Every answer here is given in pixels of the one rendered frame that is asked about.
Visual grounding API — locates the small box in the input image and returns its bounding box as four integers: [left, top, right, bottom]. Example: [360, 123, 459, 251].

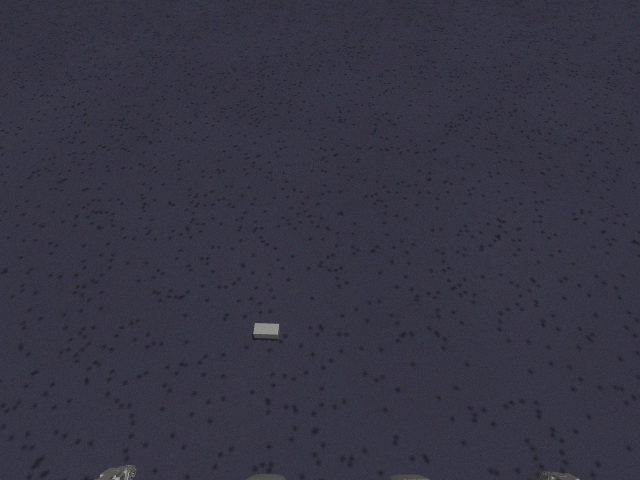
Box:
[253, 323, 280, 339]

